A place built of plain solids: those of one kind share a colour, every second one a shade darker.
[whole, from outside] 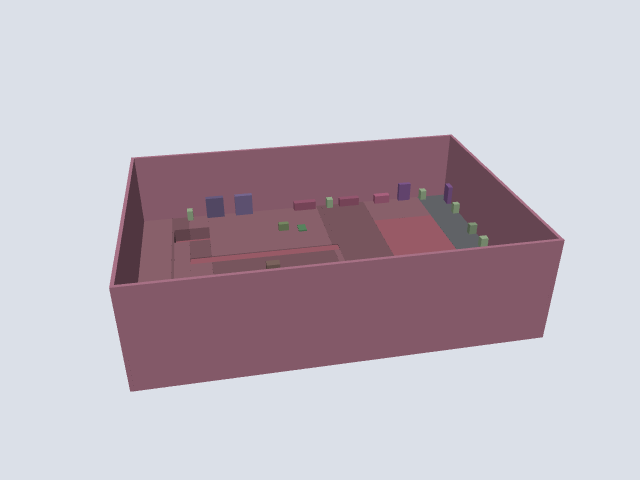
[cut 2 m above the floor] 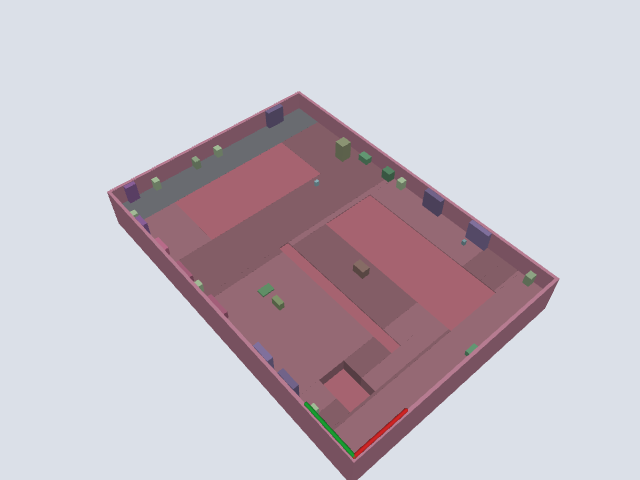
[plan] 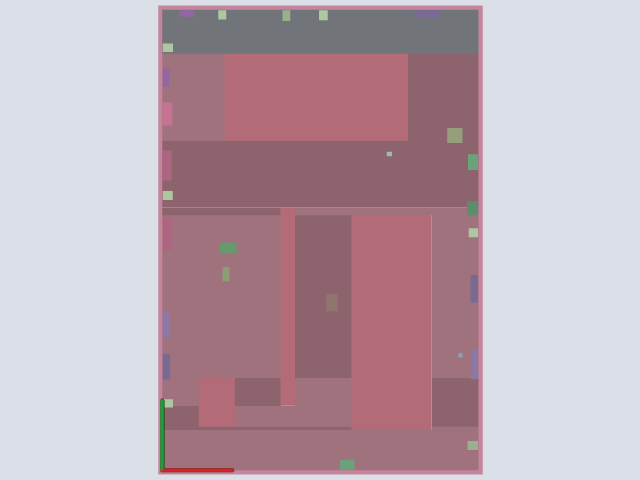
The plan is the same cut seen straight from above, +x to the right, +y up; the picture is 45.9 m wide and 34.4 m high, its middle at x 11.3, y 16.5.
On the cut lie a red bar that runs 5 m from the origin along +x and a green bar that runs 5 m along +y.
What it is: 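A vehicle workshop, tram depot or goods shed with inspection pits, wash bays, truck wells or a traverser pit in its floor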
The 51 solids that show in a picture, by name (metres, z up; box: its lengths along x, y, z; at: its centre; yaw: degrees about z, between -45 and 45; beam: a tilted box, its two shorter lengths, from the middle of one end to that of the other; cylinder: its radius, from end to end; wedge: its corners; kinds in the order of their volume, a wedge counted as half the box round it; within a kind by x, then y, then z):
{
 "floor_1": {"box": [2.61, 1.49, 2.4], "at": [1.3, 3.87, -1.2]},
 "floor_2": {"box": [2.61, 2.0, 2.4], "at": [1.3, 5.61, -1.2]},
 "floor_3": {"box": [4.48, 6.25, 2.4], "at": [2.24, 26.73, -1.2]},
 "floor_4": {"box": [8.47, 11.66, 2.4], "at": [4.24, 12.44, -1.2]},
 "floor_5": {"box": [8.47, 0.55, 2.4], "at": [4.24, 18.55, -1.2]},
 "floor_6": {"box": [13.56, 0.23, 2.4], "at": [6.78, 3.0, -1.2]},
 "floor_7": {"box": [3.28, 2.0, 2.4], "at": [6.83, 5.61, -1.2]},
 "floor_8": {"box": [8.37, 1.49, 2.4], "at": [9.38, 3.87, -1.2]},
 "floor_9": {"box": [22.66, 2.89, 2.4], "at": [11.33, 1.45, -1.2]},
 "floor_10": {"box": [22.66, 4.78, 2.4], "at": [11.33, 21.21, -1.2]},
 "floor_11": {"box": [4.05, 2.0, 2.4], "at": [11.54, 5.61, -1.2]},
 "floor_12": {"box": [4.05, 11.66, 2.4], "at": [11.54, 12.44, -1.2]},
 "floor_13": {"box": [13.15, 0.55, 2.4], "at": [16.09, 18.55, -1.2]},
 "floor_14": {"box": [5.05, 6.25, 2.4], "at": [20.14, 26.73, -1.2]},
 "floor_15": {"box": [3.34, 0.23, 2.4], "at": [20.99, 3.0, -1.2]},
 "floor_16": {"box": [3.34, 1.49, 2.4], "at": [20.99, 3.87, -1.2]},
 "floor_17": {"box": [3.34, 2.0, 2.4], "at": [20.99, 5.61, -1.2]},
 "floor_18": {"box": [3.34, 11.66, 2.4], "at": [20.99, 12.44, -1.2]},
 "bay_floor_1": {"box": [2.58, 3.49, 1.08], "at": [3.9, 4.87, -1.86]},
 "bay_floor_2": {"box": [1.04, 14.21, 2.32], "at": [8.99, 11.71, -1.24]},
 "bay_floor_3": {"box": [13.13, 6.25, 2.4], "at": [11.04, 26.73, -1.2]},
 "bay_floor_4": {"box": [5.76, 15.38, 2.33], "at": [16.44, 10.58, -1.23]},
 "wall_1": {"box": [0.3, 33.0, 9.43], "at": [-0.15, 16.5, 2.31]},
 "wall_2": {"box": [23.26, 0.3, 9.43], "at": [11.33, -0.15, 2.31]},
 "wall_3": {"box": [23.26, 0.3, 9.43], "at": [11.33, 33.15, 2.31]},
 "wall_4": {"box": [0.3, 33.0, 9.43], "at": [22.81, 16.5, 2.31]},
 "rack_1": {"box": [0.53, 1.81, 2.27], "at": [0.29, 10.43, 1.08]},
 "rack_2": {"box": [0.54, 1.82, 2.26], "at": [0.3, 7.42, 1.08]},
 "rack_3": {"box": [1.95, 0.56, 2.45], "at": [19.02, 32.69, 1.18]},
 "rack_4": {"box": [0.55, 1.99, 2.42], "at": [22.36, 13.01, 1.16]},
 "rack_5": {"box": [0.51, 2.18, 2.28], "at": [22.38, 7.6, 1.09]},
 "bin_1": {"box": [0.71, 0.65, 1.01], "at": [0.39, 19.68, 0.46]},
 "bin_2": {"box": [0.74, 0.59, 1.1], "at": [0.4, 4.79, 0.5]},
 "bin_3": {"box": [0.74, 0.62, 1.08], "at": [0.4, 30.28, 0.49]},
 "bin_4": {"box": [0.58, 0.67, 1.12], "at": [4.29, 32.63, 0.51]},
 "bin_5": {"box": [0.56, 0.77, 1.07], "at": [8.89, 32.59, 0.48]},
 "bin_6": {"box": [0.63, 0.72, 1.01], "at": [11.54, 32.61, 0.46]},
 "bin_7": {"box": [0.76, 0.64, 1.12], "at": [22.25, 1.77, 0.51]},
 "bin_8": {"box": [0.68, 0.66, 1.03], "at": [22.29, 17.02, 0.47]},
 "bench_1": {"box": [0.63, 2.15, 0.91], "at": [0.34, 21.84, 0.41]},
 "bench_2": {"box": [0.68, 2.34, 0.93], "at": [0.37, 16.95, 0.41]},
 "bench_3": {"box": [0.69, 1.65, 0.93], "at": [0.38, 25.54, 0.41]},
 "lift_1": {"box": [1.1, 1.08, 2.41], "at": [20.96, 23.99, 1.16]},
 "cupboard_1": {"box": [0.47, 1.3, 1.99], "at": [0.27, 28.14, 0.94]},
 "cupboard_2": {"box": [1.07, 0.47, 2.02], "at": [1.75, 32.73, 0.96]},
 "crates_1": {"box": [1.04, 0.73, 0.6], "at": [13.26, 0.4, 0.25]},
 "crates_2": {"box": [0.78, 1.0, 1.09], "at": [22.24, 18.78, 0.49]},
 "crates_3": {"box": [0.73, 1.13, 0.76], "at": [22.27, 22.07, 0.33]},
 "stack_1": {"box": [0.81, 1.22, 0.97], "at": [12.15, 12.01, 0.43]},
 "chest_1": {"box": [0.51, 1.01, 0.8], "at": [4.57, 14.05, 0.35]},
 "pallet_1": {"box": [1.2, 0.82, 0.19], "at": [4.71, 15.92, 0.04]}
}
